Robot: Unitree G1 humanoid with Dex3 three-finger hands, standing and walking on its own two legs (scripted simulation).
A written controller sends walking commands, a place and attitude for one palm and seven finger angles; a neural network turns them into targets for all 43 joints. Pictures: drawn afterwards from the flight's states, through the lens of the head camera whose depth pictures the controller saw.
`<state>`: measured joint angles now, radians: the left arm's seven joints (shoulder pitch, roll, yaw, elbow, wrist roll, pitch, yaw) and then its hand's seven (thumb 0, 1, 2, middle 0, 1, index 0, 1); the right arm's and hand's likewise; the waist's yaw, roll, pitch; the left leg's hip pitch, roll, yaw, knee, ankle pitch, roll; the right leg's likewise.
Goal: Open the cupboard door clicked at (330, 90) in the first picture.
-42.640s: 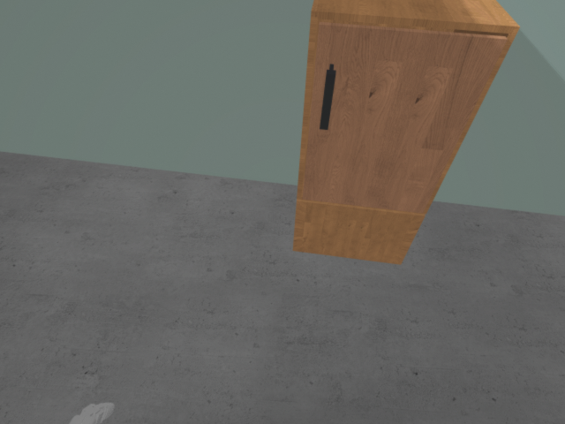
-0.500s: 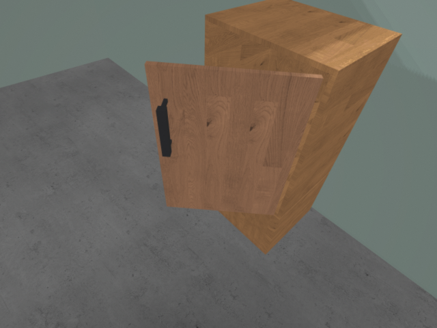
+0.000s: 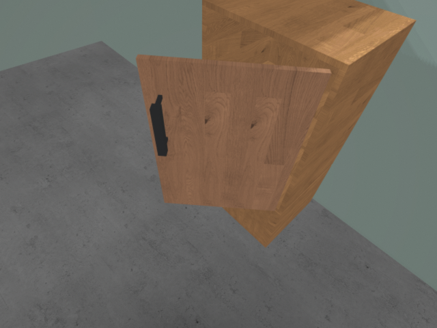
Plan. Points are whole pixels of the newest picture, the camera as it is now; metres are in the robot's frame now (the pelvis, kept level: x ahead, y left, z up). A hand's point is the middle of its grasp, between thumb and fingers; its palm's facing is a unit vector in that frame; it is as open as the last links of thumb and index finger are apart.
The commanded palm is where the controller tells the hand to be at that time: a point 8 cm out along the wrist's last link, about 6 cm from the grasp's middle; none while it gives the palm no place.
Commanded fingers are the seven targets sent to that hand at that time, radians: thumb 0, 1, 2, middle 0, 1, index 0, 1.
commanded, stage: come to a stop and stand still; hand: left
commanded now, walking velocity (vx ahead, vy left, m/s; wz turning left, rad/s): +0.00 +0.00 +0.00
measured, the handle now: (161, 126) +0.58 +0.19 +0.01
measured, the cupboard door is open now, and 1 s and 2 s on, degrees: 43 43 43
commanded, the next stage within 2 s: look again from close up in 0.52 s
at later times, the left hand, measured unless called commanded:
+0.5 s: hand out of the picture -0.01 +0.16 -0.18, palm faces +0.03 -0.99 -0.15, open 7.4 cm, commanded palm none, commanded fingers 0.00 0.90 0.90 -0.20 -0.30 -0.20 -0.30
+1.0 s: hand out of the picture +0.03 +0.20 -0.18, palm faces +0.02 -0.98 -0.22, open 7.4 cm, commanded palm none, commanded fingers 0.00 0.90 0.90 -0.20 -0.30 -0.20 -0.30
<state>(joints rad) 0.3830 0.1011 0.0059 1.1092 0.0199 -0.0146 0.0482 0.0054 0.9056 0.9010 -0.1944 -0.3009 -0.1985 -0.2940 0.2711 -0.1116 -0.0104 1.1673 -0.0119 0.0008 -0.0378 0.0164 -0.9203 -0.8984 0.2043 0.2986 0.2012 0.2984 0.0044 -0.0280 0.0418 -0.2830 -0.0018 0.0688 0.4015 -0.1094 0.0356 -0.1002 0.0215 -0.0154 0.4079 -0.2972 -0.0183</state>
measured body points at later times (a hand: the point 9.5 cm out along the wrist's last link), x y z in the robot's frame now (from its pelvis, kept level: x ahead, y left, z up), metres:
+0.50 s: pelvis +0.02 +0.01 +0.00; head +0.04 +0.02 +0.45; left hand -0.01 +0.21 -0.17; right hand +0.03 -0.22 -0.15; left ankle +0.07 +0.10 -0.74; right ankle -0.05 -0.11 -0.74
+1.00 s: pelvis +0.02 +0.02 -0.01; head +0.03 +0.02 +0.44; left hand +0.03 +0.25 -0.17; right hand +0.05 -0.21 -0.16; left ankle +0.07 +0.10 -0.74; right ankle -0.05 -0.11 -0.74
